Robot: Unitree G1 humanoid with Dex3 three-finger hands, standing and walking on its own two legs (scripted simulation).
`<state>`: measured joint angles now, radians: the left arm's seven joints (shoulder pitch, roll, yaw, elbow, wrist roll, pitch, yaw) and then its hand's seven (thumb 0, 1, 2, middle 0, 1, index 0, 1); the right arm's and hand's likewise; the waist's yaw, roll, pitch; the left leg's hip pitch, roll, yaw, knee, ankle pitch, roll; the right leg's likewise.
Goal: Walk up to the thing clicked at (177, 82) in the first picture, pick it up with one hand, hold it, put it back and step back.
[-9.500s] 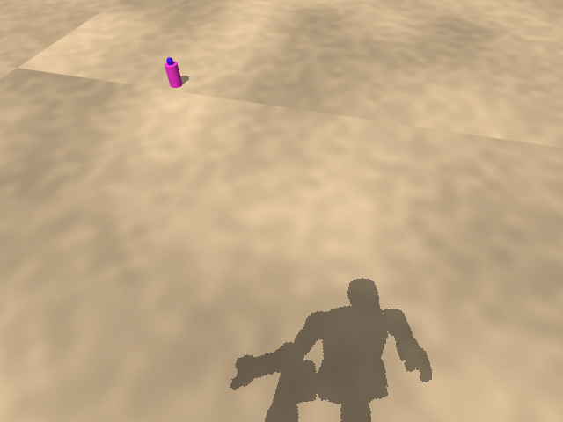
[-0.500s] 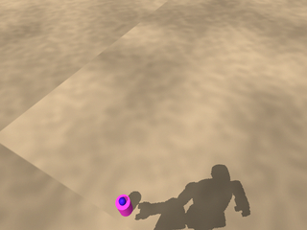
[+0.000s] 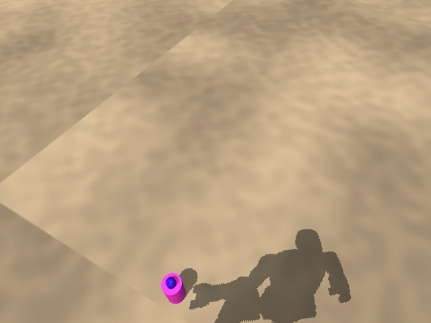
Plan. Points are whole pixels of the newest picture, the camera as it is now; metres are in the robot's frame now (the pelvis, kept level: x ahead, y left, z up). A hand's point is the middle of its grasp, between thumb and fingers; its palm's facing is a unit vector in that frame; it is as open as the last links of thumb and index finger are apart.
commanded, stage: go down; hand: left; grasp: from the side
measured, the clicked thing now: (173, 287) +0.36 +0.20 -0.69
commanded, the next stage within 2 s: none
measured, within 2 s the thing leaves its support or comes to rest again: neither
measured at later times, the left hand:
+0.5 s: hand out of the picture +0.15 +0.27 -0.18, palm faces +0.04 -0.94 -0.33, open 15.7 cm
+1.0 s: hand out of the picture +0.14 +0.28 -0.21, palm faces +0.07 -0.95 -0.31, open 17.4 cm
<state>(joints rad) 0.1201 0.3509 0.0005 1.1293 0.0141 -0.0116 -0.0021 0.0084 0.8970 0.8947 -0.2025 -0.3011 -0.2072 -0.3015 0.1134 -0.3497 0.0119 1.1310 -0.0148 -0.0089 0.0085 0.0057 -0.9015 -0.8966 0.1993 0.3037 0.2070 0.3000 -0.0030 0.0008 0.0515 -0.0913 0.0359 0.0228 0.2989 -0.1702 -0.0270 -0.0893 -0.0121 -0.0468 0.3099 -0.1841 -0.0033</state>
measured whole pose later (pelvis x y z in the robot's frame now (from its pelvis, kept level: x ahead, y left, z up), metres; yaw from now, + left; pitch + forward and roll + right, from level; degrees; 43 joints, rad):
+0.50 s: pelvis -0.01 +0.02 -0.04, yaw +0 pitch +10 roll -1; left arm 0.10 0.32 0.19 0.77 0.06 0.14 -0.04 0.00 -0.19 0.15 -0.06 -0.09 -0.07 -0.09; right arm 0.25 -0.25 -0.03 0.67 0.02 -0.08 -0.03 0.01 -0.87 -0.89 0.20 0.30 0.21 0.30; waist -0.04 0.00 -0.05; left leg -0.59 0.03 0.02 0.81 -0.40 0.00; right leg -0.57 -0.03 -0.04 0.78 -0.39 0.01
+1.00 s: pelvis -0.01 +0.02 -0.09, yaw +1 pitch +17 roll -3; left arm 0.32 0.33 0.22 0.33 0.01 0.25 -0.07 0.00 -0.56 0.08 -0.08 -0.10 -0.08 -0.11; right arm 0.22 -0.22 0.00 0.53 0.00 -0.17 -0.07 0.01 -0.84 -0.88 0.20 0.30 0.21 0.30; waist -0.04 0.01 -0.12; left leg -0.90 0.04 -0.03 1.14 -0.54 0.00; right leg -0.85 -0.03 -0.07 1.08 -0.52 0.02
